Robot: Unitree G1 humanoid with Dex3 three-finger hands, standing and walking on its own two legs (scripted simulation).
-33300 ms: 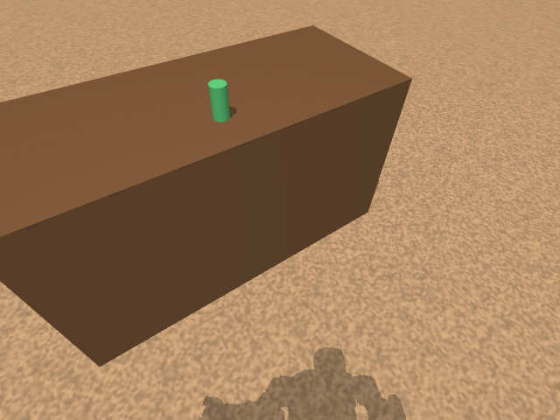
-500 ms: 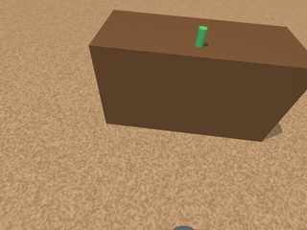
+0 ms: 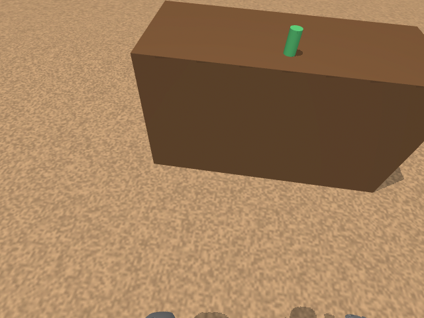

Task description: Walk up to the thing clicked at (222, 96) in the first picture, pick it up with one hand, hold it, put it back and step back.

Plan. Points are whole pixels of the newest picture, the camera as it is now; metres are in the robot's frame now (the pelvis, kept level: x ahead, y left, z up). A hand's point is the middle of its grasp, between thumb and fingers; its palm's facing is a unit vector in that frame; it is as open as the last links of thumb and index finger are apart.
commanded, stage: step back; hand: right
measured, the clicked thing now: (292, 41) +1.08 -0.29 -0.01
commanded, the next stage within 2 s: stand in 0.28 s
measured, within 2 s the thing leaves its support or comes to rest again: neither
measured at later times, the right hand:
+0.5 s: hand out of the picture +0.12 -0.25 -0.13, palm faces +0.03 +0.94 -0.33, open 7.4 cm
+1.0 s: hand out of the picture +0.10 -0.25 -0.13, palm faces +0.03 +0.94 -0.33, open 7.4 cm
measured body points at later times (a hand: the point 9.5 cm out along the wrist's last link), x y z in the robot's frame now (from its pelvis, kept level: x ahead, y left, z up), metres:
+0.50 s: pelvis +0.03 +0.00 +0.02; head +0.04 +0.00 +0.47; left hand +0.13 +0.30 -0.11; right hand +0.11 -0.30 -0.11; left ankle +0.07 +0.13 -0.72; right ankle -0.01 -0.13 -0.72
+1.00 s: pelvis +0.03 +0.01 +0.02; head +0.04 +0.01 +0.47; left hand +0.12 +0.30 -0.11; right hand +0.10 -0.30 -0.11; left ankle +0.07 +0.13 -0.72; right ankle -0.01 -0.13 -0.72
